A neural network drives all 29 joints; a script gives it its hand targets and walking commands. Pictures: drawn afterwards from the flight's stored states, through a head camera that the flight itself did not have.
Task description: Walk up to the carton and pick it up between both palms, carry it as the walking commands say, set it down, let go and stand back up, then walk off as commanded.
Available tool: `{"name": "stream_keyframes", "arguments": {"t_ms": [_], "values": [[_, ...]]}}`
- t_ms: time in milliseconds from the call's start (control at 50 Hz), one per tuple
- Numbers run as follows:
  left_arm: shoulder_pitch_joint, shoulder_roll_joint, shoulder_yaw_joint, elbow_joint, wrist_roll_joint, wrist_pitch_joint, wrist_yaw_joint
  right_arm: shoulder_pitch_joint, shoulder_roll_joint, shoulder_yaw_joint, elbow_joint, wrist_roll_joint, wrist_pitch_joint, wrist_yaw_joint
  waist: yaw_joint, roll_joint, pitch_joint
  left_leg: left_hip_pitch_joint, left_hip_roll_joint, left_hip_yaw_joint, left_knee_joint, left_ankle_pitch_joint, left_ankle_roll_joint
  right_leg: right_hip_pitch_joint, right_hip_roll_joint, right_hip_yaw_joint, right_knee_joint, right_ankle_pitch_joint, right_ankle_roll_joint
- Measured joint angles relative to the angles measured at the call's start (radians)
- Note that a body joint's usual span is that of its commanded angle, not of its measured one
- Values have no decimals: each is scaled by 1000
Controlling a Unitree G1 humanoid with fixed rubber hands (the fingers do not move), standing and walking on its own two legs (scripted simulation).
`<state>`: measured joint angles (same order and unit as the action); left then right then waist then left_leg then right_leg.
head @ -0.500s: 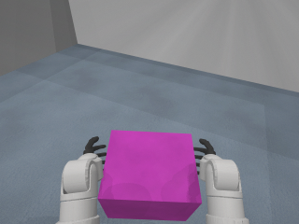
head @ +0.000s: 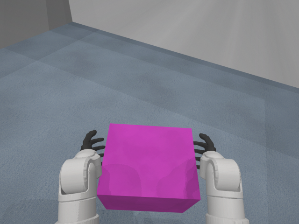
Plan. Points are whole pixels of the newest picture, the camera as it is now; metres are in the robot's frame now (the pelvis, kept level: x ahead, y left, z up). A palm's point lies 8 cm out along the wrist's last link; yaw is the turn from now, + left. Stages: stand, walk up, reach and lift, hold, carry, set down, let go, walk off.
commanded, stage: carry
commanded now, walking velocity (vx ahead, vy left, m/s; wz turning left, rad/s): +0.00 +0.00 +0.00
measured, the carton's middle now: (147, 169) +0.30 -0.01 +0.00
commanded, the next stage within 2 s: hold in 0.92 s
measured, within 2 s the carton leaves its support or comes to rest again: neither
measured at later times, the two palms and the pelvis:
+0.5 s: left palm (95, 159) +0.28 +0.13 +0.08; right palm (217, 163) +0.27 -0.17 +0.09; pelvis -0.01 -0.02 +0.00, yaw +0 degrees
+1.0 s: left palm (94, 164) +0.29 +0.13 +0.05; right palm (209, 167) +0.28 -0.17 +0.05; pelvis -0.01 -0.02 +0.00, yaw +1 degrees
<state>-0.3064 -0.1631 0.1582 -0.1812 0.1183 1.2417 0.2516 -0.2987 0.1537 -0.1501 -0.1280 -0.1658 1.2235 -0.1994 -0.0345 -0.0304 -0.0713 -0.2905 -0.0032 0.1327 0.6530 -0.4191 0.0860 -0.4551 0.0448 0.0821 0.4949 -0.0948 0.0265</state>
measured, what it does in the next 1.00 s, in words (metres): stands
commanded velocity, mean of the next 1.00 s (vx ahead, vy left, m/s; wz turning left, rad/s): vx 0.00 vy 0.00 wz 0.00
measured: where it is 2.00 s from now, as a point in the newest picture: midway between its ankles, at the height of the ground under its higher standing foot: outside the picture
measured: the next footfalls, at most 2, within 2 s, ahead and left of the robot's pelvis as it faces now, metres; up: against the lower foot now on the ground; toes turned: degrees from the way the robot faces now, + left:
none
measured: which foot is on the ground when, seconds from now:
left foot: down 0.00-1.00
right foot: down 0.00-1.00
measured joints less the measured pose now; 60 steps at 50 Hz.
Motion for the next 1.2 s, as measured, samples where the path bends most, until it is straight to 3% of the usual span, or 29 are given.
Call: {"name": "stream_keyframes", "arguments": {"t_ms": [280, 920, 940, 980, 1020, 1040, 1100, 1200], "values": [[0, 0, -8, -25, -3, -6, 0, 0, 0, 0, -30, 0, 1, 2, 0, 0, 21, 0, 0, 1, 0, 3, -2, -11, 0, 0, 22, -5, 0], [0, 0, -1, 28, 5, -37, 0, 0, 0, 0, 26, 0, -27, -8, 0, 5, 6, 0, 0, 1, 0, 10, -11, -17, 0, 0, 34, -5, -1], [0, 0, 0, 39, 23, -54, -23, 0, 0, -2, 37, -5, -45, 5, 1, 6, 11, 6, 0, 1, -2, 10, -12, -12, 0, 0, 33, -5, -2], [-11, -4, 45, 212, 115, -212, -121, -6, -3, -37, 201, -37, -201, 80, 7, 9, 25, 45, -2, -1, -23, 16, -15, 25, 0, 0, 20, -5, -13], [-6, -4, 80, 404, 149, -359, -149, 18, -22, -47, 374, -44, -339, 100, 16, 19, 23, 80, -6, -16, -51, 27, -21, 61, 0, 0, 4, -5, -20], [15, 2, 65, 448, 143, -404, -150, 52, -25, -46, 404, -44, -387, 100, 16, 26, 23, 90, -8, -33, -59, 33, -24, 77, 0, 2, -4, -5, -22], [83, 19, 8, 467, 101, -482, -150, 142, -25, -35, 403, -44, -475, 99, 20, 47, 16, 108, -17, -89, -78, 48, -32, 109, 0, 6, -14, 14, -25], [95, 22, -13, 444, 62, -549, -149, 144, -25, -35, 344, -44, -502, 79, 20, 76, -26, 136, -23, -160, -113, 78, -45, 163, 0, 6, -55, 3, -26]]}}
